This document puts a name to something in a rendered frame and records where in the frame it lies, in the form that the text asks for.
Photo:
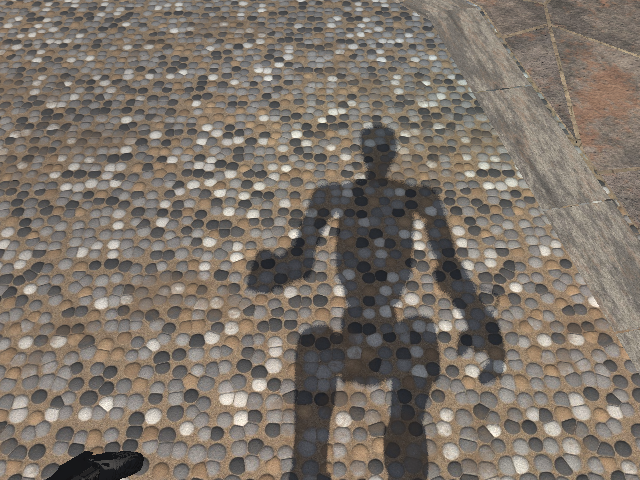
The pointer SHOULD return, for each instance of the robot left hand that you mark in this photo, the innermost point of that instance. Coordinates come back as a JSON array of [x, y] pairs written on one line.
[[105, 466]]

